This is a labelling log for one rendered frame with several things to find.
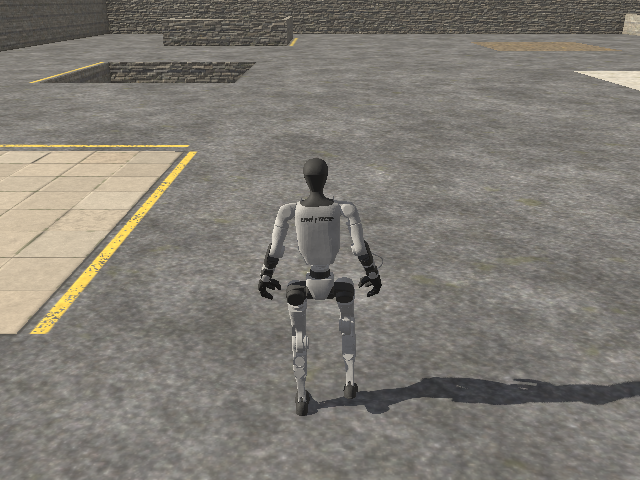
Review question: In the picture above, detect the robot right thigh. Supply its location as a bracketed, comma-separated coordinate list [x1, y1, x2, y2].
[334, 277, 355, 335]

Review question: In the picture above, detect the robot left hand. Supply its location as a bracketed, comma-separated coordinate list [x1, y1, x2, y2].
[258, 279, 281, 300]

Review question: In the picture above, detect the left robot upper arm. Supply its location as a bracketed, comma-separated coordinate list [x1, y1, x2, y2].
[269, 203, 296, 259]

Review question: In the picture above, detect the left robot forearm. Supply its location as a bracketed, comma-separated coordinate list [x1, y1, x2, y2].
[260, 243, 279, 282]

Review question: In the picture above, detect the robot right foot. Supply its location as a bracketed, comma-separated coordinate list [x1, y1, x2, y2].
[343, 381, 358, 399]

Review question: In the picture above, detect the right robot upper arm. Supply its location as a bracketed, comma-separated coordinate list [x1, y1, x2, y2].
[338, 201, 368, 256]

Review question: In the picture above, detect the robot right hand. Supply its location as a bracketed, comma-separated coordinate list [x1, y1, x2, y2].
[358, 275, 382, 297]

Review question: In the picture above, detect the right robot forearm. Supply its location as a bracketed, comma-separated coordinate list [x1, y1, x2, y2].
[358, 240, 379, 279]

